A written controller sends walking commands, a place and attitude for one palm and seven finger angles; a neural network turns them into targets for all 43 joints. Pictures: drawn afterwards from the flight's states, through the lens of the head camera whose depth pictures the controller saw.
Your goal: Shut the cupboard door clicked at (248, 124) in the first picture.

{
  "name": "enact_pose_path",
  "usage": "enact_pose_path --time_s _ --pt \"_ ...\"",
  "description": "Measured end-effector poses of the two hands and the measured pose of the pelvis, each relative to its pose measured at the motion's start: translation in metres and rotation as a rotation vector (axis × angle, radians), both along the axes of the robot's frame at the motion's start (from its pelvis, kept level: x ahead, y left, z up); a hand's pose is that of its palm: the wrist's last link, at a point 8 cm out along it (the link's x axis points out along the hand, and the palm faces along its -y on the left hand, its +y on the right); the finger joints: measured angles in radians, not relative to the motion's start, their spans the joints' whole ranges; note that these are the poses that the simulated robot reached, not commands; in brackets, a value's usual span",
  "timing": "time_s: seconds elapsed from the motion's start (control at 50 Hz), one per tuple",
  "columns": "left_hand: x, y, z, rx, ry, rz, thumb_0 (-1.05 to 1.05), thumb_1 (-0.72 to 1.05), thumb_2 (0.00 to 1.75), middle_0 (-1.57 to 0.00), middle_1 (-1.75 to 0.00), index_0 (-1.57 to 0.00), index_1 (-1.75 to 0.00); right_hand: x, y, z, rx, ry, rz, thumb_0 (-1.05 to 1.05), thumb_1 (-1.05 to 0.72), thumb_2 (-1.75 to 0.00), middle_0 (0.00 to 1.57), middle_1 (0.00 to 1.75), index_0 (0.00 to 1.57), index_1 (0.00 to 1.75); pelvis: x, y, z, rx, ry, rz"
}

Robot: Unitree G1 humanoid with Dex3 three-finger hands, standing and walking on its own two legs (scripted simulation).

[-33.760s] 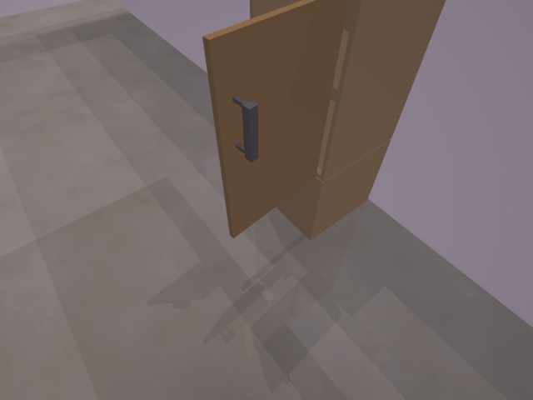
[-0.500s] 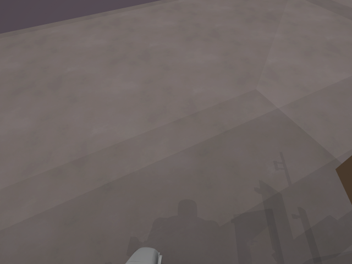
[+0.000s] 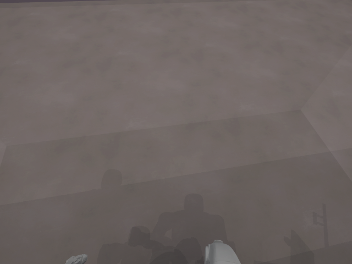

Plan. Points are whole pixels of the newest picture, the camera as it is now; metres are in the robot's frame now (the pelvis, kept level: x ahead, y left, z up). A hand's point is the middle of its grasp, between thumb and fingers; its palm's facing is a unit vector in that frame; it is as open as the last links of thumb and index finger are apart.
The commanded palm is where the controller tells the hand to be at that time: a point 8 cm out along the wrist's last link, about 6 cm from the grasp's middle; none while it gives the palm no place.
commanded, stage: walk to a spot facing it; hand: left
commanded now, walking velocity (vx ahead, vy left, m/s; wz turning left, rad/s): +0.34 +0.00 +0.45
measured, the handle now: out of the picture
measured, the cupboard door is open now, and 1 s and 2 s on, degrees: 60 60 60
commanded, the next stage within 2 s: turn to face it in 0.50 s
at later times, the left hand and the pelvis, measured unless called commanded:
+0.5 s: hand (119, 233) +0.21 +0.16 -0.17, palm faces +0.30 -0.93 -0.23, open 7.2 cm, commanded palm none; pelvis +0.19 -0.05 +0.00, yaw +18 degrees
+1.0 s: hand (118, 227) +0.22 +0.17 -0.18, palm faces +0.33 -0.92 -0.21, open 7.4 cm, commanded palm none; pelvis +0.28 -0.01 -0.02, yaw +14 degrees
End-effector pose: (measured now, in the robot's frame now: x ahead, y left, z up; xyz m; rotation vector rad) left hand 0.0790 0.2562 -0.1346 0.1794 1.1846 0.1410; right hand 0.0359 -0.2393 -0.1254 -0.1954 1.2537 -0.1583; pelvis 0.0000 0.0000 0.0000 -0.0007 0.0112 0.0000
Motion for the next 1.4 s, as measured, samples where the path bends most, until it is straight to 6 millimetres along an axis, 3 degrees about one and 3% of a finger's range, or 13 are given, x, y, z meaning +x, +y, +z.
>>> enact_pose_path --time_s 0.14,0.24,0.34,0.44,0.52,0.62,0.7,0.88,1.0,1.08,1.16,1.26,1.4 --pt "0.116 -0.031 0.018 0.003 -0.155 -0.042 0.01 0.91 0.9 -0.19 -0.3 -0.2 -0.3 0.014 -0.013 -0.012 0.047 0.118 -0.045 0.01 -0.91 -0.89 0.21 0.3 0.21 0.3 0.063 -0.022 -0.001 0.019 0.0 0.04" --pt "0.174 -0.055 0.015 0.03 -0.247 -0.036 0.0 0.9 0.9 -0.2 -0.3 -0.2 -0.3 0.051 -0.041 -0.036 0.057 0.188 -0.039 0.01 -0.91 -0.89 0.21 0.3 0.21 0.3 0.113 -0.046 -0.02 0.028 -0.012 0.1" --pt "0.161 -0.066 0.014 0.022 -0.172 0.084 0.0 0.9 0.9 -0.2 -0.3 -0.2 -0.3 0.132 -0.06 -0.028 0.027 0.153 0.052 0.01 -0.91 -0.9 0.2 0.3 0.2 0.29 0.146 -0.052 -0.009 0.015 -0.023 0.183" --pt "0.126 -0.064 0.006 0.013 -0.052 0.234 -0.01 0.93 0.9 -0.2 -0.3 -0.2 -0.3 0.23 -0.055 -0.009 0.007 0.052 0.169 0.01 -0.91 -0.9 0.2 0.3 0.2 0.29 0.177 -0.053 -0.001 0.011 -0.007 0.264" --pt "0.098 -0.051 -0.004 0.01 0.038 0.323 -0.01 0.93 0.9 -0.2 -0.3 -0.2 -0.3 0.304 -0.032 0.0 -0.005 -0.024 0.289 0.01 -0.91 -0.9 0.2 0.3 0.2 0.29 0.198 -0.045 -0.002 0.003 -0.005 0.323" --pt "0.068 -0.032 -0.028 -0.012 0.127 0.421 0.0 0.92 0.9 -0.2 -0.3 -0.2 -0.3 0.387 0.016 0.0 -0.023 -0.146 0.443 0.01 -0.91 -0.9 0.2 0.3 0.2 0.29 0.222 -0.02 -0.02 -0.015 -0.015 0.37" --pt "0.062 -0.016 -0.036 0.001 0.175 0.463 0.0 0.91 0.9 -0.2 -0.3 -0.2 -0.3 0.422 0.047 0.004 -0.036 -0.222 0.507 0.01 -0.91 -0.9 0.2 0.3 0.2 0.29 0.231 -0.009 -0.025 -0.011 -0.022 0.382" --pt "0.099 -0.026 -0.013 -0.036 0.161 0.433 0.01 0.91 0.9 -0.19 -0.3 -0.2 -0.3 0.424 0.079 0.004 0.06 -0.195 0.465 0.01 -0.91 -0.89 0.2 0.3 0.21 0.3 0.257 -0.003 -0.006 -0.011 -0.032 0.33" --pt "0.126 -0.046 -0.017 -0.041 0.183 0.37 0.0 0.91 0.9 -0.19 -0.3 -0.2 -0.3 0.41 0.054 -0.023 0.105 -0.128 0.328 0.01 -0.91 -0.89 0.21 0.3 0.21 0.3 0.276 -0.013 -0.017 0.01 -0.018 0.25" --pt "0.145 -0.049 -0.012 -0.048 0.191 0.336 0.0 0.9 0.9 -0.2 -0.3 -0.2 -0.3 0.393 0.028 -0.024 0.057 -0.055 0.248 0.01 -0.91 -0.89 0.21 0.3 0.21 0.3 0.282 -0.01 -0.011 0.004 -0.003 0.211" --pt "0.165 -0.037 -0.011 -0.047 0.193 0.286 0.0 0.9 0.9 -0.2 -0.3 -0.2 -0.3 0.378 0.01 -0.011 -0.004 -0.03 0.179 0.01 -0.91 -0.89 0.2 0.3 0.21 0.29 0.286 -0.004 -0.005 0.009 0.007 0.162" --pt "0.197 -0.002 -0.023 -0.036 0.178 0.205 0.01 0.9 0.9 -0.2 -0.3 -0.2 -0.3 0.365 0.002 -0.001 -0.076 -0.069 0.104 0.01 -0.91 -0.9 0.2 0.3 0.2 0.29 0.291 0.012 -0.011 -0.009 0.009 0.095" --pt "0.275 0.037 -0.013 0.008 0.08 0.061 0.01 0.91 0.9 -0.2 -0.3 -0.2 -0.3 0.323 0.003 0.011 -0.107 -0.04 0.032 0.01 -0.91 -0.9 0.2 0.3 0.2 0.29 0.292 0.021 -0.004 -0.027 -0.011 0.0"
